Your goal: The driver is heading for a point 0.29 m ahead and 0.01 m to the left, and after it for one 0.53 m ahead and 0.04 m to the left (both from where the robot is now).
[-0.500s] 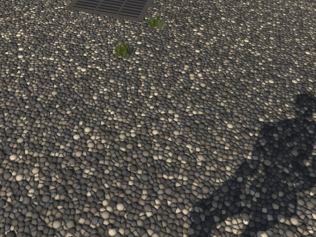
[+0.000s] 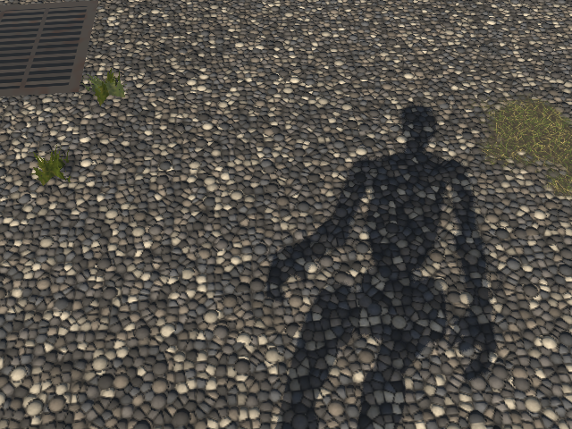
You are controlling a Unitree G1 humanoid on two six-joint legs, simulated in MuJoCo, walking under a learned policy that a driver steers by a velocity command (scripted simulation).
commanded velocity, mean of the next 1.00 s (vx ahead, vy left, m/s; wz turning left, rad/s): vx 0.16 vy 0.00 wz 0.12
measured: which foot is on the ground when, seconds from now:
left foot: up 0.00-0.40, down 0.42-0.94, up 0.96-1.00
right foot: down 0.00-0.42, up 0.44-0.92, down 0.94-1.00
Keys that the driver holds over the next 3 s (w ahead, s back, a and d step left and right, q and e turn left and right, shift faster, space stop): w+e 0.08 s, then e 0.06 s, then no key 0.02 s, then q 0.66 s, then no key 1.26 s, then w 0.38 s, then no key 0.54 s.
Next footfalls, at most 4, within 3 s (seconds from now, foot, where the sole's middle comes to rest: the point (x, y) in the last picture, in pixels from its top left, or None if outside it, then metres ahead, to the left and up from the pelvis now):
0.42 left None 0.35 0.07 -0.75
0.94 right None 0.29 -0.11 -0.75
1.30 left None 0.21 0.09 -0.75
2.74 left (258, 387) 0.55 0.09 -0.75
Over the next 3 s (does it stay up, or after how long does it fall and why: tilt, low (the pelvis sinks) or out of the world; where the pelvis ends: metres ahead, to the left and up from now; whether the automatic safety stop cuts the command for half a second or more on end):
stays up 0.46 0.01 0.02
